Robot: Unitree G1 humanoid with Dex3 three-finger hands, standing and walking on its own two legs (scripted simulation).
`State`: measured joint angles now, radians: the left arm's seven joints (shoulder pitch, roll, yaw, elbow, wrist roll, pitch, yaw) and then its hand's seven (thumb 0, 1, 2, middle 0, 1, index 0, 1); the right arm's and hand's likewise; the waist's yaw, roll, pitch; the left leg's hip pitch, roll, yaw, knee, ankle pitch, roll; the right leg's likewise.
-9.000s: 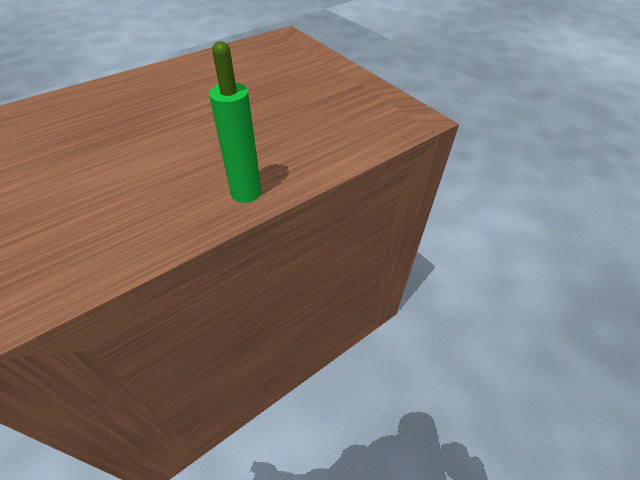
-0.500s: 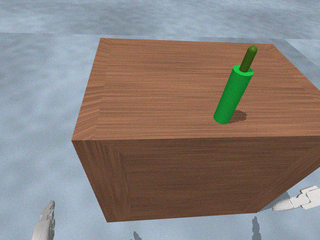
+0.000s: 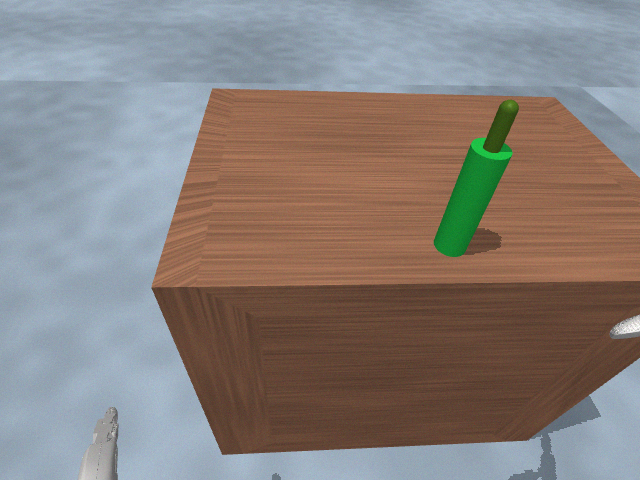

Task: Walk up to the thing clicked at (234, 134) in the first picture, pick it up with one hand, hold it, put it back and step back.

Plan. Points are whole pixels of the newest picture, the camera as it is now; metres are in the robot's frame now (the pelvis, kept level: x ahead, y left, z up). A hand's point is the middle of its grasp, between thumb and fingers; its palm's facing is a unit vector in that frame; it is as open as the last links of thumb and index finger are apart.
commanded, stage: go down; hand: right
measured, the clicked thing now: (475, 184) +0.45 -0.23 +0.15
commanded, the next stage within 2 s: none
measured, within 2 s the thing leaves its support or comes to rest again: neither
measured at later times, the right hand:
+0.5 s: hand out of the picture +0.30 -0.37 +0.20, palm faces +0.29 +0.95 -0.15, open 17.6 cm
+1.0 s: hand out of the picture +0.33 -0.39 +0.21, palm faces +0.26 +0.97 -0.03, open 17.6 cm
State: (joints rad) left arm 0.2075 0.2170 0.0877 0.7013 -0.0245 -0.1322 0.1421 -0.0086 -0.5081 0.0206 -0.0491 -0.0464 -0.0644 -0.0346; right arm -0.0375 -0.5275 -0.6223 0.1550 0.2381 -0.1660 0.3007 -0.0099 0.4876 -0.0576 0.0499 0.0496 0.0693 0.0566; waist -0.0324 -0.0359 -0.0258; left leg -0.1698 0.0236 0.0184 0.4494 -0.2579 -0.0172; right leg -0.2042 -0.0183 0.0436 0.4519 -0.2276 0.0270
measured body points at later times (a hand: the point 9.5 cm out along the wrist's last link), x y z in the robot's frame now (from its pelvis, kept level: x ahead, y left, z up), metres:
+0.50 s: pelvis +0.00 -0.01 +0.00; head +0.00 +0.00 +0.45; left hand +0.17 +0.25 -0.08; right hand +0.27 -0.42 +0.21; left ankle -0.01 +0.13 -0.74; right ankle +0.01 -0.14 -0.74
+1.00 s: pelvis +0.00 +0.00 -0.01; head +0.01 +0.00 +0.44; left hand +0.16 +0.26 -0.07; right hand +0.31 -0.44 +0.21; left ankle -0.01 +0.13 -0.74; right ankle +0.01 -0.14 -0.74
